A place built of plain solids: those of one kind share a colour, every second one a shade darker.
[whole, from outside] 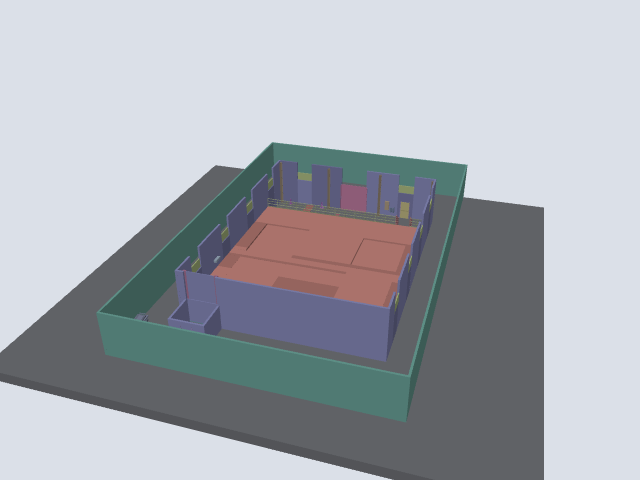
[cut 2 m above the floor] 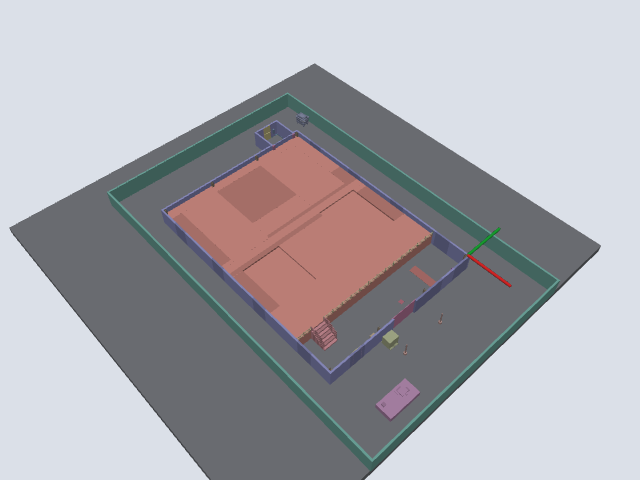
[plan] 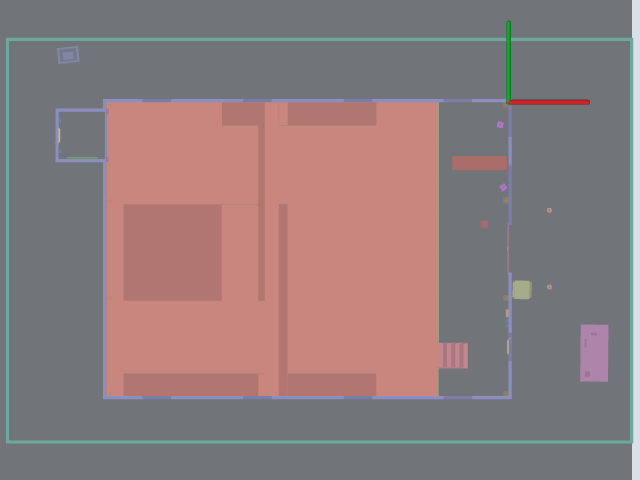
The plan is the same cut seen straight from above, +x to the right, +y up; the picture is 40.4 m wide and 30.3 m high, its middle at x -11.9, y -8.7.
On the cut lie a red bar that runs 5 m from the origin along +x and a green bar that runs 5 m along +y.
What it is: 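A works' hall with a gallery's end over sunk ground; one tall room; a strip of floor behind the doors, a deck 1.39 m over it that fills the rest, and 3 sunk grounds in the deck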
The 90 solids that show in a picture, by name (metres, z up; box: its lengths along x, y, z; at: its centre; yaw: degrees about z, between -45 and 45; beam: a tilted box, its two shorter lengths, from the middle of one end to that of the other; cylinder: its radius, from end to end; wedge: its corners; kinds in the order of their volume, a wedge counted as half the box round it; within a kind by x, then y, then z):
{
 "raised_floor_bank_1": {"box": [1.1, 18.55, 1.44], "at": [-24.85, -9.28, 0.67]},
 "raised_floor_bank_2": {"box": [6.2, 1.4, 1.44], "at": [-21.2, -17.85, 0.67]},
 "raised_floor_bank_3": {"box": [6.2, 6.1, 1.44], "at": [-21.2, -9.5, 0.67]},
 "raised_floor_bank_4": {"box": [6.2, 1.45, 1.44], "at": [-21.2, -0.72, 0.67]},
 "raised_floor_bank_5": {"box": [8.5, 5.0, 1.44], "at": [-20.05, -3.95, 0.67]},
 "raised_floor_bank_6": {"box": [8.9, 4.6, 1.44], "at": [-19.85, -14.85, 0.67]},
 "raised_floor_bank_7": {"box": [2.3, 1.4, 1.44], "at": [-16.95, -17.85, 0.67]},
 "raised_floor_bank_8": {"box": [2.3, 6.1, 1.44], "at": [-16.95, -9.5, 0.67]},
 "raised_floor_bank_9": {"box": [2.3, 1.45, 1.44], "at": [-16.95, -0.72, 0.67]},
 "raised_floor_bank_10": {"box": [0.4, 1.4, 1.44], "at": [-15.6, -17.85, 0.67]},
 "raised_floor_bank_11": {"box": [0.4, 12.55, 1.44], "at": [-15.6, -6.28, 0.67]},
 "raised_floor_bank_12": {"box": [0.02, 12.55, 1.44], "at": [-15.4, -6.28, 0.67]},
 "raised_floor_bank_13": {"box": [0.9, 18.55, 1.44], "at": [-14.95, -9.28, 0.67]},
 "raised_floor_bank_14": {"box": [0.55, 12.1, 1.44], "at": [-14.22, -12.5, 0.67]},
 "raised_floor_bank_15": {"box": [0.55, 1.45, 1.44], "at": [-14.22, -0.72, 0.67]},
 "raised_floor_bank_16": {"box": [6.15, 5.0, 1.26], "at": [-11.43, -3.95, 0.58]},
 "raised_floor_bank_17": {"box": [5.6, 1.4, 1.44], "at": [-11.15, -17.85, 0.67]},
 "raised_floor_bank_18": {"box": [5.6, 4.6, 1.26], "at": [-11.15, -14.85, 0.58]},
 "raised_floor_bank_19": {"box": [5.6, 6.1, 1.44], "at": [-11.15, -9.5, 0.67]},
 "raised_floor_bank_20": {"box": [5.6, 1.45, 1.44], "at": [-11.15, -0.72, 0.67]},
 "raised_floor_bank_21": {"box": [3.95, 18.55, 1.44], "at": [-6.38, -9.28, 0.67]},
 "yard_bound_1": {"box": [0.2, 25.62, 4.44], "at": [-31.63, -8.74, 2.17]},
 "yard_bound_2": {"box": [39.6, 0.2, 4.44], "at": [-11.93, -21.45, 2.17]},
 "yard_bound_3": {"box": [39.6, 0.2, 4.44], "at": [-11.93, 3.97, 2.17]},
 "yard_bound_4": {"box": [0.2, 25.62, 4.44], "at": [7.77, -8.74, 2.17]},
 "wall_1": {"box": [0.2, 3.4, 2.55], "at": [-28.5, -2.1, 1.23]},
 "wall_2": {"box": [3.2, 0.2, 2.55], "at": [-27.0, -3.7, 1.23]},
 "wall_3": {"box": [3.2, 0.2, 2.55], "at": [-27.0, -0.5, 1.23]},
 "wall_4": {"box": [0.2, 15.15, 5.45], "at": [-25.5, -11.18, 2.67]},
 "wall_5": {"box": [0.2, 0.8, 5.45], "at": [-25.5, -0.2, 2.67]},
 "wall_6": {"box": [0.06, 3.0, 2.55], "at": [-25.43, -2.1, 1.23]},
 "wall_7": {"box": [0.06, 3.12, 5.45], "at": [-25.37, -2.1, 2.67]},
 "wall_8": {"box": [2.51, 0.2, 5.45], "at": [-24.35, -18.65, 2.67]},
 "wall_9": {"box": [2.51, 0.2, 5.45], "at": [-24.35, 0.1, 2.67]},
 "wall_10": {"box": [1.81, 0.2, 3.25], "at": [-22.2, -18.65, 1.57]},
 "wall_11": {"box": [1.81, 0.2, 3.25], "at": [-22.2, 0.1, 1.57]},
 "wall_12": {"box": [4.56, 0.2, 5.45], "at": [-19.02, -18.65, 2.67]},
 "wall_13": {"box": [4.56, 0.2, 5.45], "at": [-19.02, 0.1, 2.67]},
 "wall_14": {"box": [1.81, 0.2, 3.25], "at": [-15.85, -18.65, 1.57]},
 "wall_15": {"box": [1.81, 0.2, 3.25], "at": [-15.85, 0.1, 1.57]},
 "wall_16": {"box": [4.56, 0.2, 5.45], "at": [-12.68, -18.65, 2.67]},
 "wall_17": {"box": [4.56, 0.2, 5.45], "at": [-12.68, 0.1, 2.67]},
 "wall_18": {"box": [1.81, 0.2, 3.25], "at": [-9.5, -18.65, 1.57]},
 "wall_19": {"box": [1.81, 0.2, 3.25], "at": [-9.5, 0.1, 1.57]},
 "wall_20": {"box": [4.51, 0.2, 5.45], "at": [-6.35, -18.65, 2.67]},
 "wall_21": {"box": [4.51, 0.2, 5.45], "at": [-6.35, 0.1, 2.67]},
 "wall_22": {"box": [1.81, 0.2, 3.25], "at": [-3.2, -18.65, 1.57]},
 "wall_23": {"box": [1.81, 0.2, 3.25], "at": [-3.2, 0.1, 1.57]},
 "wall_24": {"box": [2.51, 0.2, 5.45], "at": [-1.05, -18.65, 2.67]},
 "wall_25": {"box": [2.51, 0.2, 5.45], "at": [-1.05, 0.1, 2.67]},
 "wall_26": {"box": [0.2, 2.41, 5.45], "at": [0.1, -17.55, 2.67]},
 "wall_27": {"box": [0.2, 1.81, 3.25], "at": [0.1, -15.45, 1.57]},
 "wall_28": {"box": [0.2, 3.81, 5.45], "at": [0.1, -12.65, 2.67]},
 "wall_29": {"box": [0.2, 3.76, 5.45], "at": [0.1, -5.88, 2.67]},
 "wall_30": {"box": [0.2, 1.81, 3.25], "at": [0.1, -3.1, 1.57]},
 "wall_31": {"box": [0.2, 2.41, 5.45], "at": [0.1, -1.0, 2.67]},
 "beyond_skip_1": {"box": [0.64, 0.76, 0.12], "at": [5.25, -15.11, 1.33], "yaw": -0.5},
 "beyond_skip_2": {"box": [1.76, 3.6, 0.55], "at": [5.42, -15.84, 0.98], "yaw": -0.5},
 "door_landing_1": {"box": [0.28, 1.62, 1.27], "at": [-4.28, -16.0, 0.58]},
 "door_landing_2": {"box": [0.28, 1.62, 1.09], "at": [-4.02, -16.0, 0.5]},
 "door_landing_3": {"box": [0.28, 1.62, 0.92], "at": [-3.76, -16.0, 0.41]},
 "door_landing_4": {"box": [0.28, 1.62, 0.74], "at": [-3.5, -16.0, 0.32]},
 "door_landing_5": {"box": [0.28, 1.62, 0.57], "at": [-3.24, -16.0, 0.24]},
 "door_landing_6": {"box": [0.28, 1.62, 0.4], "at": [-2.98, -16.0, 0.15]},
 "door_landing_7": {"box": [0.28, 1.62, 0.22], "at": [-2.72, -16.0, 0.06]},
 "window_pane_1": {"box": [1.8, 0.1, 0.91], "at": [-22.2, -18.7, 3.64]},
 "window_pane_2": {"box": [1.8, 0.1, 0.91], "at": [-22.2, 0.15, 3.64]},
 "window_pane_3": {"box": [1.8, 0.1, 0.91], "at": [-15.85, 0.15, 3.64]},
 "window_pane_4": {"box": [1.8, 0.1, 0.91], "at": [-9.5, 0.15, 3.64]},
 "window_pane_5": {"box": [1.8, 0.1, 0.91], "at": [-3.2, 0.15, 3.64]},
 "window_pane_6": {"box": [0.1, 1.8, 0.91], "at": [0.15, -15.45, 3.64]},
 "window_pane_7": {"box": [0.1, 1.8, 0.91], "at": [0.15, -3.1, 3.64]},
 "beyond_tote_tank_1": {"box": [0.95, 1.18, 1.02], "at": [0.85, -11.85, 0.63], "yaw": -1.5},
 "sectional_door_1": {"box": [0.044, 2.92, 0.06], "at": [-0.06, -9.25, 0.12]},
 "sectional_door_2": {"box": [0.042, 3.08, 3.42], "at": [-0.01, -9.25, 1.66]},
 "beyond_waste_container_1": {"box": [0.67, 0.47, 0.22], "at": [-27.8, 2.93, 1.18], "yaw": 6.5},
 "beyond_waste_container_2": {"box": [1.36, 1.02, 0.09], "at": [-27.8, 2.98, 1.09], "yaw": 6.5},
 "beyond_waste_container_3": {"box": [1.06, 0.77, 0.19], "at": [-27.8, 2.98, 1.17], "yaw": 6.5},
 "pier_1": {"box": [0.17, 0.34, 5.45], "at": [-25.32, -0.6, 2.67]},
 "trench_plates_1": {"box": [3.46, 0.9, 0.07], "at": [-1.82, -3.85, -0.01]},
 "door_leaf_1": {"box": [0.044, 1.0, 2.15], "at": [-28.4, -2.1, 1.02]},
 "door_leaf_2": {"box": [0.044, 1.0, 2.15], "at": [0.0, -15.45, 1.02]},
 "deck_rail_1": {"box": [0.024, 15.25, 0.1], "at": [-4.43, -7.62, 1.44]},
 "deck_rail_2": {"box": [0.05, 15.25, 0.05], "at": [-4.43, -7.62, 1.77]},
 "deck_rail_3": {"box": [0.05, 15.25, 0.05], "at": [-4.43, -7.62, 2.1]},
 "deck_rail_4": {"box": [0.05, 15.25, 0.05], "at": [-4.43, -7.62, 2.42]},
 "steel_column_1": {"box": [0.014, 0.26, 5.25], "at": [-0.26, -12.37, 2.58]},
 "steel_column_2": {"box": [0.014, 0.26, 5.25], "at": [-0.26, -6.18, 2.58]},
 "steel_column_3": {"box": [0.014, 0.26, 5.25], "at": [-0.26, -0.14, 2.58]},
 "access_cover_1": {"box": [0.44, 0.44, 0.06], "at": [-1.52, -7.7, -0.02]}
}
